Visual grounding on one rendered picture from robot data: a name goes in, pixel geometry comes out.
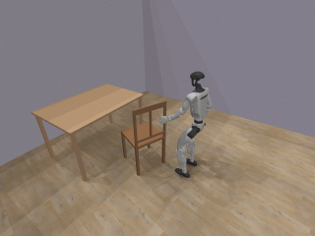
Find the left robot hand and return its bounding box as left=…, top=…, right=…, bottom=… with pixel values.
left=159, top=116, right=168, bottom=124

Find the chair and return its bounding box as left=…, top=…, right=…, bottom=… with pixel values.
left=121, top=100, right=166, bottom=176

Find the robot left upper arm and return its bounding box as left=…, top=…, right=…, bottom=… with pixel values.
left=180, top=92, right=197, bottom=115

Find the table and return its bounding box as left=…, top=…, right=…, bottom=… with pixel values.
left=31, top=84, right=144, bottom=182

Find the robot head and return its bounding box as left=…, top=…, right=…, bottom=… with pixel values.
left=190, top=71, right=205, bottom=93

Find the robot right upper arm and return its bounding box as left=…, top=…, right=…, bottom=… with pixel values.
left=203, top=88, right=213, bottom=109

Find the left robot forearm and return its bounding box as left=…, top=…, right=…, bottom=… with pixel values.
left=166, top=109, right=182, bottom=122

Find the robot right foot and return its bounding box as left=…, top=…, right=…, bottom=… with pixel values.
left=186, top=158, right=197, bottom=166

